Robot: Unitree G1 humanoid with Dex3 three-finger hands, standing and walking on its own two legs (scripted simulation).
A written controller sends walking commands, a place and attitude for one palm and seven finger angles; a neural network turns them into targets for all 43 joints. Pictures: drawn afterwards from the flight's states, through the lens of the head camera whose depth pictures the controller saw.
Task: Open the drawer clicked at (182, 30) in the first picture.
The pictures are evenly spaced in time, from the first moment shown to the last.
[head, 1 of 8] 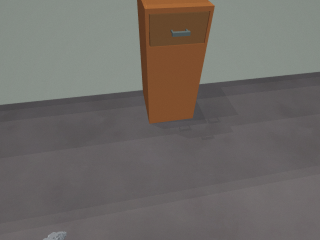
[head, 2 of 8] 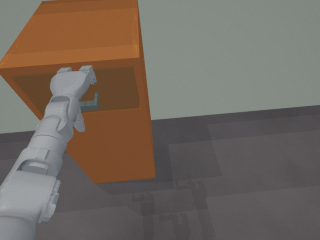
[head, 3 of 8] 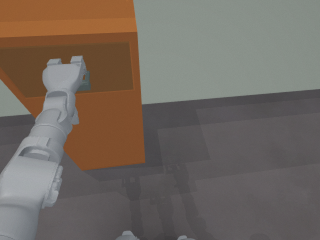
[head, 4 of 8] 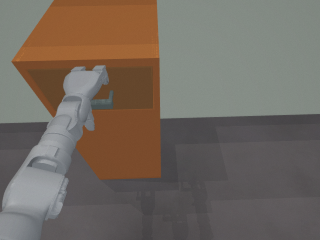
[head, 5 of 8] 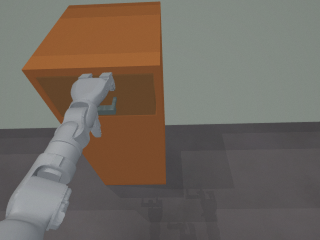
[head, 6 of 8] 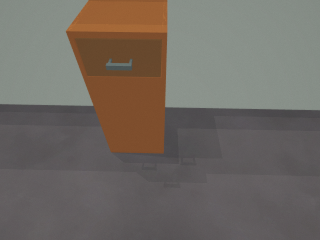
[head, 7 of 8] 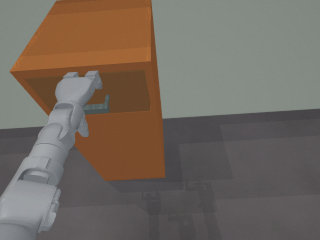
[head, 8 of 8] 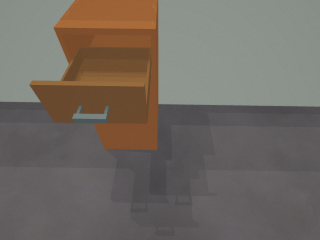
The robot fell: no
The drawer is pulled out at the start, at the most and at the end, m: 0.00 0.30 0.30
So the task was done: yes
